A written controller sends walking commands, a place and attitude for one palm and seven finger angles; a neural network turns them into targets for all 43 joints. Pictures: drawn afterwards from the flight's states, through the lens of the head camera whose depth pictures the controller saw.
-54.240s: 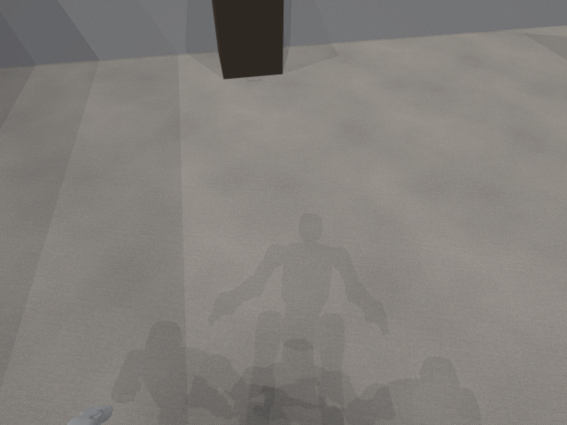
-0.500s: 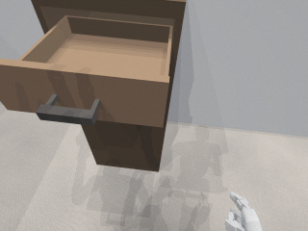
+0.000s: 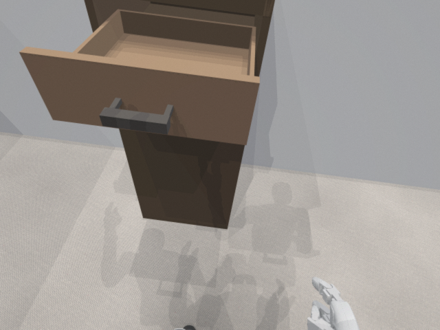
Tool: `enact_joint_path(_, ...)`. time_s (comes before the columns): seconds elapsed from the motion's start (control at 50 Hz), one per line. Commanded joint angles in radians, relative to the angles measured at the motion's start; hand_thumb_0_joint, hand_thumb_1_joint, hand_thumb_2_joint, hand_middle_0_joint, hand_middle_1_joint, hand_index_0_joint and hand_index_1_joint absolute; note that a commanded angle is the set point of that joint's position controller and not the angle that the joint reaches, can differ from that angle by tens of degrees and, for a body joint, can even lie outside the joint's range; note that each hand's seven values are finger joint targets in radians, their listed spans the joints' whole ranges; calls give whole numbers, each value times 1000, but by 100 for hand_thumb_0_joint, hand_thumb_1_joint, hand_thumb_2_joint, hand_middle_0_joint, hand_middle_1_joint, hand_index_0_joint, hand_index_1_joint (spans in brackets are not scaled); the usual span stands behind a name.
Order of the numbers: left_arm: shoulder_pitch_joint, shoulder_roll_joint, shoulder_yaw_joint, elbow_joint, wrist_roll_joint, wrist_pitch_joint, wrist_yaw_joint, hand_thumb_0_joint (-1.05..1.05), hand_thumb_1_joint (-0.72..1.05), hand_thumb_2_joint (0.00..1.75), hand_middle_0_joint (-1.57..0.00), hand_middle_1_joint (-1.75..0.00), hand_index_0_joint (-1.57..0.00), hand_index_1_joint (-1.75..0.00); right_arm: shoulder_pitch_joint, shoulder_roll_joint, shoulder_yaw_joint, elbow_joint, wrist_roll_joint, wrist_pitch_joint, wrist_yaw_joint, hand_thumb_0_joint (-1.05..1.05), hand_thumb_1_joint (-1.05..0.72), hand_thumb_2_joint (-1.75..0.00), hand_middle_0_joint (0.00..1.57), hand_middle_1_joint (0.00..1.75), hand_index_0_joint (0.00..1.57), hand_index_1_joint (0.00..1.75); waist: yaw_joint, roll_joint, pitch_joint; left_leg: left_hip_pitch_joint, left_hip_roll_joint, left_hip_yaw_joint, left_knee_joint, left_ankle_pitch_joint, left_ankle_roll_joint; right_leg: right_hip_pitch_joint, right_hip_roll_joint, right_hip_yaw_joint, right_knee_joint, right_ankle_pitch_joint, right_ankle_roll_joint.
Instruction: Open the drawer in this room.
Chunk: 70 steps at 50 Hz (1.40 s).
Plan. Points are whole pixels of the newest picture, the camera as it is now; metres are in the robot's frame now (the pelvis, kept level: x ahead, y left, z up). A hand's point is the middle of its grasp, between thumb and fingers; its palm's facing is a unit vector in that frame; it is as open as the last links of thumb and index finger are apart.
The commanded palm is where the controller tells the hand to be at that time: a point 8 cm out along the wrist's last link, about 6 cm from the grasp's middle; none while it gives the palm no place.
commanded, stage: step back with the hand held close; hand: left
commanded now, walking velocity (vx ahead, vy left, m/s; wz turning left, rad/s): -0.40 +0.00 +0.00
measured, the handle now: (139, 113) +0.42 +0.18 +0.18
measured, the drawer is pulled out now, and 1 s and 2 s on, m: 0.28 0.28 0.28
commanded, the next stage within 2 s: stop stepping back and stand still in 0.02 s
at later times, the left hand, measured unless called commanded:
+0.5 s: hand out of the picture +0.08 +0.23 +0.34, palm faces +0.57 -0.76 -0.32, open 7.5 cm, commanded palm +0.02 +0.29 +0.33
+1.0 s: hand out of the picture +0.07 +0.23 +0.33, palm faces +0.60 -0.68 -0.42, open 7.5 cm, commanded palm none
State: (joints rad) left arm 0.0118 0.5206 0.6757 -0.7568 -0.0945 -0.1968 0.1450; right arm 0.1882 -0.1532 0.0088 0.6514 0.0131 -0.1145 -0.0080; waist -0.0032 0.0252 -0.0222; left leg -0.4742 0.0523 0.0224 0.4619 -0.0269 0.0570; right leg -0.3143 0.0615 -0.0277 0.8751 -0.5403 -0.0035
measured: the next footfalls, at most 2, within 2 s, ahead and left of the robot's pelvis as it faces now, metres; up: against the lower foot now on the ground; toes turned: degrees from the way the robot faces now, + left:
right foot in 0.08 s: -0.05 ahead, -0.05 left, +0.00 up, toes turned -3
left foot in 0.26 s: +0.04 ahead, +0.09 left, +0.00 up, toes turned -1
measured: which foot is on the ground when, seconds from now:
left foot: down 0.00-0.08, up 0.10-0.24, down 0.26-0.50, up 0.52-0.74, down 0.76-1.00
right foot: up 0.00-0.06, down 0.08-1.00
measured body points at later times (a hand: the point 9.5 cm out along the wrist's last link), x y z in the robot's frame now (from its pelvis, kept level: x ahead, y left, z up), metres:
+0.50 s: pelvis -0.11 +0.01 +0.00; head -0.12 +0.03 +0.45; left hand +0.04 +0.27 +0.35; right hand +0.03 -0.22 -0.08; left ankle +0.00 +0.09 -0.73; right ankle -0.14 -0.07 -0.73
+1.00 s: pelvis -0.11 +0.02 -0.01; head -0.09 +0.03 +0.44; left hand +0.04 +0.27 +0.35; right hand +0.04 -0.18 -0.10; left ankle -0.10 +0.17 -0.73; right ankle -0.09 -0.05 -0.74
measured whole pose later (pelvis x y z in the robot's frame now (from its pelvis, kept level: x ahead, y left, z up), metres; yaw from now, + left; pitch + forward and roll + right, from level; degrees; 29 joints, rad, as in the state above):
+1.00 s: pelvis -0.11 +0.02 -0.01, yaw +0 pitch +1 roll +0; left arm 0.21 0.60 0.69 -0.83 -0.06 -0.24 0.14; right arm 0.23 -0.14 0.04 0.63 0.02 -0.12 -0.01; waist -0.01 -0.02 0.01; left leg -0.32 0.07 0.06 0.60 -0.30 -0.04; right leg -0.32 0.03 -0.09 0.57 -0.25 -0.04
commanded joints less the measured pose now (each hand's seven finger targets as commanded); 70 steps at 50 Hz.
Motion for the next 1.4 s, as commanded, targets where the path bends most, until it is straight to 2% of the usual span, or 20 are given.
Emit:
enact_joint_path(0.0, -87, 235, 50, -137, -26, -47, -25, 0, 90, 90, -20, -30, -20, -30, -100, -173, -53, -153, -9, -51, -9, 0, -90, -90, 20, 30, 20, 30, 6, 247, -228, 157, 157, -151, -238, -235, -53, 173, -6, -49, -400, 66, -50)
enact_joint_path(0.08, -71, 406, 173, -100, -21, -107, -13, 0, 90, 90, -20, -30, -20, -30, -102, -153, -17, -144, -7, -26, -21, 0, -90, -90, 20, 30, 20, 30, 11, -157, -129, 77, -23, -9, 503, -390, -127, -44, -452, 244, -651, 709, -183)
enact_joint_path(0.12, 54, 280, 137, -50, -6, -70, -17, 0, 90, 90, -20, -30, -20, -30, -98, -147, -36, -172, 35, -18, -39, 0, -90, -90, 20, 30, 20, 30, -10, -317, -116, -67, -15, -67, 552, -350, -102, 132, -360, 91, -485, 1050, -130)
enact_joint_path(0.16, 69, 256, 121, 18, 2, -41, -11, 0, 90, 90, -20, -30, -20, -30, -99, -149, -22, -168, 36, 0, -56, 0, -90, -90, 20, 30, 20, 30, -13, -172, -67, 40, -12, -32, 310, -286, -75, 111, -312, 54, -434, 965, -101)
enact_joint_path(0.22, -13, 272, 90, -24, 11, -39, -1, 0, 90, 90, -20, -30, -20, -30, -64, -211, -46, -167, 21, -6, -68, 0, -90, -90, 20, 30, 20, 30, -19, 95, -129, 312, 71, -135, 12, 194, -29, 35, -128, -26, -321, 569, 3)
enact_joint_path(0.28, -73, 292, 86, -88, 12, -46, -5, 0, 90, 90, -20, -30, -20, -30, -64, -187, -43, -184, 7, -32, -58, 0, -90, -90, 20, 30, 20, 30, -24, 243, -176, 299, 174, -386, -201, 29, 9, -9, 5, -6, -163, 44, 12)
enact_joint_path(0.34, -28, 268, 67, -235, 16, -65, 0, 0, 90, 90, -20, -30, -20, -30, -86, -166, -48, -186, -3, -57, -47, 0, -90, -90, 20, 30, 20, 30, -5, 244, -213, 216, 160, -325, -304, -495, -3, 64, -13, 20, -148, 40, -12)
enact_joint_path(0.42, 94, 259, 74, -212, 14, -38, 3, 0, 90, 90, -20, -30, -20, -30, -106, -172, -38, -187, -11, -38, -46, 0, -90, -90, 20, 30, 20, 30, -9, 225, -155, -51, 58, -144, -276, -625, -68, 317, 7, -83, -397, 56, -46)
enact_joint_path(0.44, 95, 313, 116, -215, 18, -35, 7, 0, 90, 90, -20, -30, -20, -30, -92, -174, -44, -187, -17, -26, -49, 0, -90, -90, 20, 30, 20, 30, -8, 115, -152, -42, 11, -93, -112, -578, -66, 279, -58, -12, -505, 5, -79)
enact_joint_path(0.48, 24, 334, 129, -163, 22, -43, 9, 0, 90, 90, -20, -30, -20, -30, -79, -171, -44, -160, -21, 5, -48, 0, -90, -90, 20, 30, 20, 30, -1, -188, -82, -112, -68, 1, 496, -365, -82, 65, -412, 470, -757, -221, -233)
enact_joint_path(0.68, -133, 177, -105, 136, 42, -7, 15, 0, 90, 90, -20, -30, -20, -30, -54, -178, -21, -154, 1, -1, -86, 0, -90, -90, 20, 30, 20, 30, -18, -68, 38, 227, -21, 83, 81, -385, -20, -129, -248, 115, -579, -150, -129)
enact_joint_path(0.76, -131, 222, -40, -141, 26, -52, 9, 0, 90, 90, -20, -30, -20, -30, -56, -186, -42, -192, 5, -20, -60, 0, -90, -90, 20, 30, 20, 30, -35, 201, -60, 333, 313, -509, -257, -436, 115, -259, -41, -1, 28, 16, -1)
enact_joint_path(0.86, 85, 288, 98, -324, 35, -86, 16, 0, 90, 90, -20, -30, -20, -30, -60, -156, -48, -167, -9, -65, -20, 0, -90, -90, 20, 30, 20, 30, 5, 244, -138, 280, 208, -140, -99, 56, 53, -89, -64, -38, -149, 191, 7)
enact_joint_path(0.92, 60, 300, 141, -188, 25, -75, 22, 0, 90, 90, -20, -30, -20, -30, -58, -170, -42, -166, 6, -52, -22, 0, -90, -90, 20, 30, 20, 30, -5, 216, -133, 115, 171, -30, -19, -23, -4, 191, -40, -63, -388, 305, 3)
enact_joint_path(0.98, 1, 324, 155, -2, 17, -61, 26, 0, 90, 90, -20, -30, -20, -30, -21, -163, -44, -151, 19, -38, -30, 0, -90, -90, 20, 30, 20, 30, -33, -10, -140, 107, 29, 17, 144, -286, -57, 163, -210, 221, -523, 446, -77)
enact_joint_path(1.0, 371, -140, -530, 787, 51, 123, -113, 0, 90, 90, -20, -30, -20, -30, -44, -346, -104, 21, 52, -89, 2, 0, -90, -90, 20, 30, 20, 30, -60, -78, -105, -7, 64, 5, 400, -202, -83, 129, -365, 147, -327, 773, -105)
enact_joint_path(1.12, 287, -187, -574, 1042, 134, 219, -148, 0, 90, 90, -20, -30, -20, -30, 24, -178, -47, 63, -32, 96, -2, 0, -90, -90, 20, 30, 20, 30, -12, -464, 17, -26, -37, 5, 312, -466, -49, 114, -289, 52, -375, 984, -137)
enact_joint_path(1.2, 208, -148, -597, 1304, 122, 223, -136, 0, 90, 90, -20, -30, -20, -30, 77, -178, -46, 115, -46, 130, -4, 0, -90, -90, 20, 30, 20, 30, -41, -264, 1, 185, -8, -26, 132, -130, -42, 78, -240, 28, -374, 699, -70)
enact_joint_path(1.26, 223, -185, -612, 1491, 108, 222, -136, 0, 90, 90, -20, -30, -20, -30, 41, -215, -30, 190, -50, 123, -8, 0, -90, -90, 20, 30, 20, 30, -8, 223, 43, 173, 107, -147, -49, -73, -2, 56, -134, 8, -403, 242, -17)
enact_joint_path(1.38, 300, -222, -612, 1721, 104, 191, -130, 0, 90, 90, -20, -30, -20, -30, 138, -120, -30, 300, -36, 132, -29, 0, -90, -90, 20, 30, 20, 30, -20, 108, -17, 264, 50, -34, -5, -166, -46, 135, -197, 72, -575, 327, -70)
